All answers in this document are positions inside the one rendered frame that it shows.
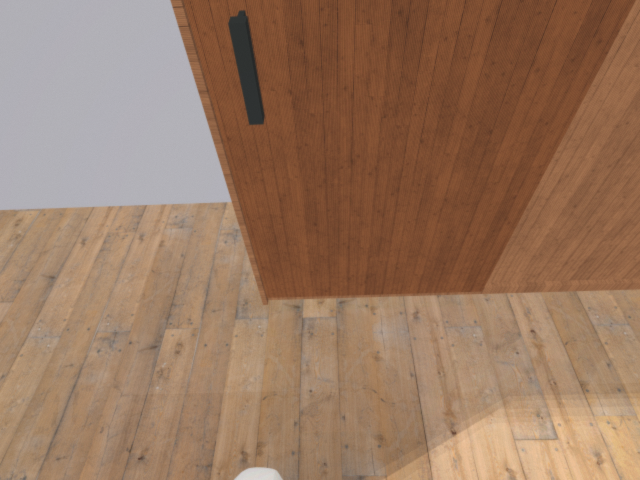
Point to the handle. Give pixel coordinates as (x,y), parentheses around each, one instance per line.
(243,50)

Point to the wardrobe door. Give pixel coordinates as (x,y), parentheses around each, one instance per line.
(402,139)
(583,220)

